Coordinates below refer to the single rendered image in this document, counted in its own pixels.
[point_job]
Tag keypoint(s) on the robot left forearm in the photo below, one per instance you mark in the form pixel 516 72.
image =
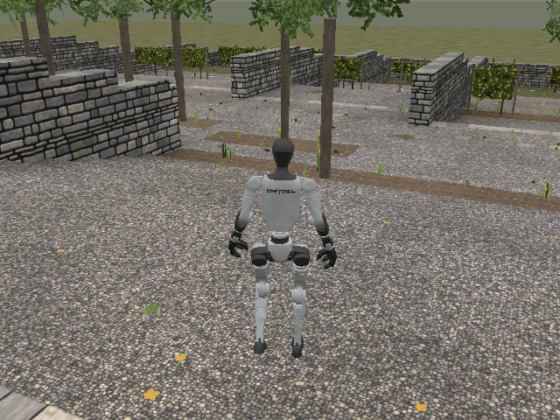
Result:
pixel 238 229

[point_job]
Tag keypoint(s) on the robot left upper arm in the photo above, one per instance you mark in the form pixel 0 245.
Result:
pixel 249 196

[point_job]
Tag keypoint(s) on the robot right forearm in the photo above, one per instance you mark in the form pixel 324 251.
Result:
pixel 325 235

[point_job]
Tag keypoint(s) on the robot left hand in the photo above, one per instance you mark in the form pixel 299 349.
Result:
pixel 240 245

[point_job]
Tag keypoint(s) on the robot right hand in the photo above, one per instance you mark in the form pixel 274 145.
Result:
pixel 330 254

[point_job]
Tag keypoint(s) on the robot right upper arm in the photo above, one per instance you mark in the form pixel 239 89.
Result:
pixel 309 186

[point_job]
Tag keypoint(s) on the left robot foot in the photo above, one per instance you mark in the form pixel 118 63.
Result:
pixel 259 347

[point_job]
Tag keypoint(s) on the right robot thigh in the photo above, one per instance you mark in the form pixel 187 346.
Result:
pixel 301 261

